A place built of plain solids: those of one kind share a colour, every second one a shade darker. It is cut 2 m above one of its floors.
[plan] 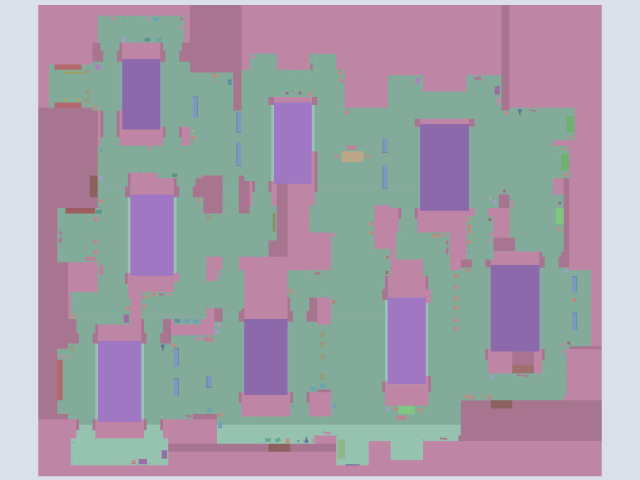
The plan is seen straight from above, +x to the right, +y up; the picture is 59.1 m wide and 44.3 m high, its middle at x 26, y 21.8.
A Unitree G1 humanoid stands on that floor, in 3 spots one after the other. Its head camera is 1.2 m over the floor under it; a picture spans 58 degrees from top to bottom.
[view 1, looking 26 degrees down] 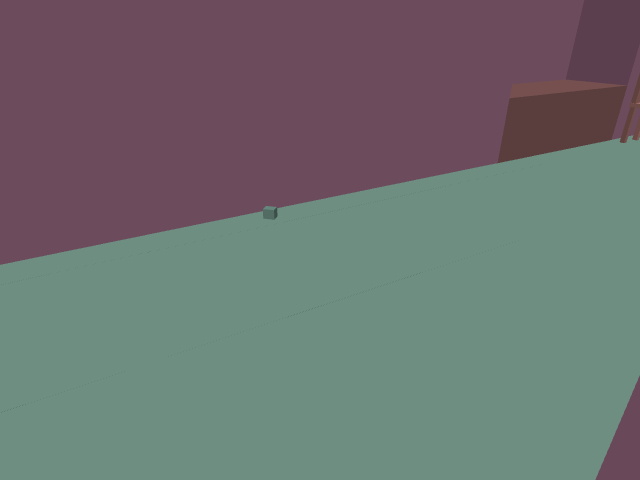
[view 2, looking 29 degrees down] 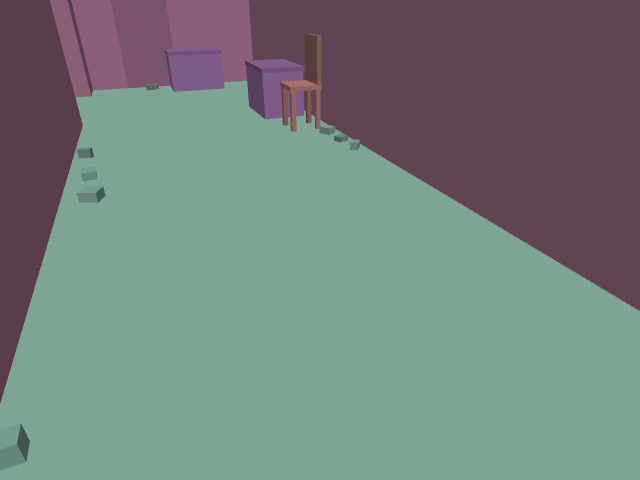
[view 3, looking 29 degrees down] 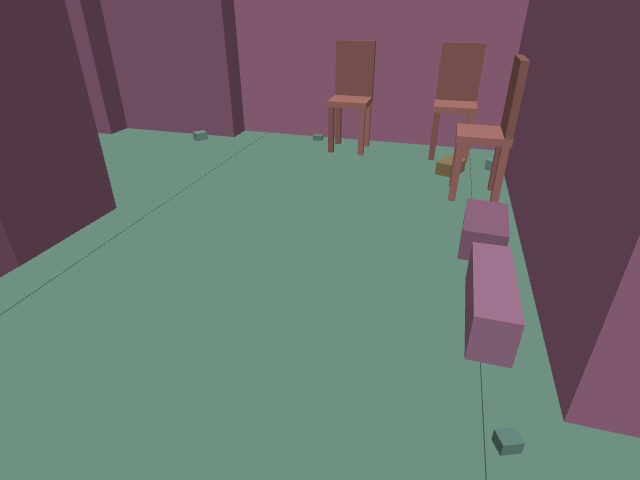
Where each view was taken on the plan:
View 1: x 47.38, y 9.75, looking -120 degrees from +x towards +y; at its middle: floor_strip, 2.74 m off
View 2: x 4.38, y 2.88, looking -22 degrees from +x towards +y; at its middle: floor_strip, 2.48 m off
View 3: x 13.62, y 16.50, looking -164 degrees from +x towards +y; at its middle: floor_strip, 2.48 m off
